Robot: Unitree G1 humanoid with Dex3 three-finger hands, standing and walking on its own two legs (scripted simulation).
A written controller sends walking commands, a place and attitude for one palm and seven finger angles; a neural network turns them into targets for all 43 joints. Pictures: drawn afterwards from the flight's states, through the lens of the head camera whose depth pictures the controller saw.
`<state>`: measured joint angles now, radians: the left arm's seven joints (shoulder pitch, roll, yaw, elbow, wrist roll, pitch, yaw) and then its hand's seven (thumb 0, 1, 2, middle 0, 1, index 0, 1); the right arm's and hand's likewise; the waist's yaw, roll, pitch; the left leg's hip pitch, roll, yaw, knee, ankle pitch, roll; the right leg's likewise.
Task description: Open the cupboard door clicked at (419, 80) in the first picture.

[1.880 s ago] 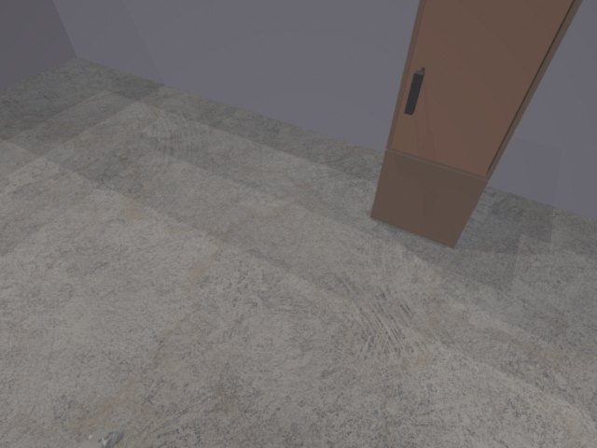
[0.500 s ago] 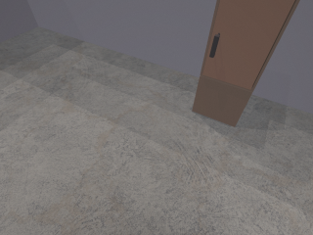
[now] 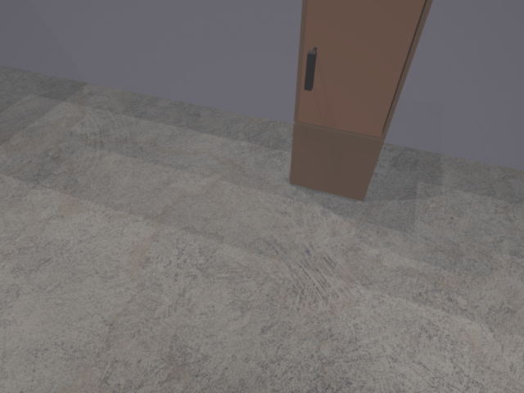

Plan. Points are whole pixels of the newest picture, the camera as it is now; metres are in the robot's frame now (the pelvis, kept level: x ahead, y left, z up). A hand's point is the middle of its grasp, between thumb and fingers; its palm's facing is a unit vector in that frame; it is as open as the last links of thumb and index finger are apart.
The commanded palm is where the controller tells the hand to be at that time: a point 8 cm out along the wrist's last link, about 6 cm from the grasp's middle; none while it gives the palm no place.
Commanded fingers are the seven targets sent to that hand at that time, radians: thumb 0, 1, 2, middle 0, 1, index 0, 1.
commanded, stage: walk to a spot facing it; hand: left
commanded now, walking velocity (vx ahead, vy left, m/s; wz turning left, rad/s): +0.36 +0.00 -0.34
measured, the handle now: (311, 68) +1.19 -0.10 -0.08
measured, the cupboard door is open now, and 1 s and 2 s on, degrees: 0 0 0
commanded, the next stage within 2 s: take the last steps up to it in 0.84 s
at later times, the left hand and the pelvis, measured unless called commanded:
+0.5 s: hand out of the picture +0.14 +0.19 -0.19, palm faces -0.01 -0.99 -0.13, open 7.4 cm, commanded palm none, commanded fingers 0.00 0.90 0.90 -0.20 -0.30 -0.20 -0.30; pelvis +0.21 +0.02 -0.01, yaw -7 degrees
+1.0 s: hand (208, 226) +0.51 +0.18 -0.16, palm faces -0.37 -0.91 -0.17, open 7.4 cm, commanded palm none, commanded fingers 0.00 0.90 0.90 -0.20 -0.30 -0.20 -0.30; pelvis +0.36 +0.04 +0.00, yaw -23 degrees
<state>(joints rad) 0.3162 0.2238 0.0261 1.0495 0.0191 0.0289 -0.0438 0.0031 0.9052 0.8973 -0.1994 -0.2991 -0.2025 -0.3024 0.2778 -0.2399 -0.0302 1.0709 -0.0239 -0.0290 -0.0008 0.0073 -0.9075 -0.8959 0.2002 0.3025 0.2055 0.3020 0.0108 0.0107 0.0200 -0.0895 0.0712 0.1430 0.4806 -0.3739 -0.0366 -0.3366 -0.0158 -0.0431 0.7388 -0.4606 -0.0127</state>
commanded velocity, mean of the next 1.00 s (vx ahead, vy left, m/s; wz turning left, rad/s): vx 0.20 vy -0.01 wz -0.36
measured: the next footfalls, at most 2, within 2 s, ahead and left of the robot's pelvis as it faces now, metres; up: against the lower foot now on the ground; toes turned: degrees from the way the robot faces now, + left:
left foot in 0.50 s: +0.37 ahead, +0.10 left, +0.00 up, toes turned +1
right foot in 1.12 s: +0.40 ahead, -0.12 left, +0.00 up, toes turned -34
